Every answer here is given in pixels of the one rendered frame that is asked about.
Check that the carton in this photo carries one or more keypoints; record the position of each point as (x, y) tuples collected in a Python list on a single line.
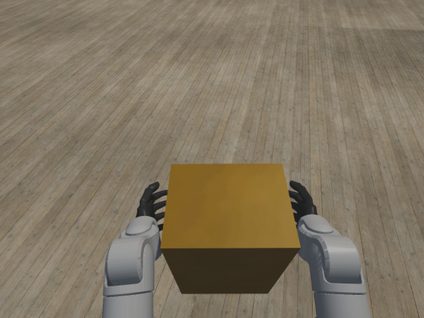
[(228, 228)]

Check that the robot left hand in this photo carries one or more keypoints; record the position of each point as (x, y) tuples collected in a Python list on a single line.
[(147, 208)]

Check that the robot left forearm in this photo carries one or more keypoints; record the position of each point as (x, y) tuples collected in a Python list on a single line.
[(129, 271)]

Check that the robot right hand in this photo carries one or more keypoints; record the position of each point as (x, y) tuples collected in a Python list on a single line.
[(304, 205)]

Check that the robot right forearm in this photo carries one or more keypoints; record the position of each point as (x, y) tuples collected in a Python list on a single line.
[(335, 269)]

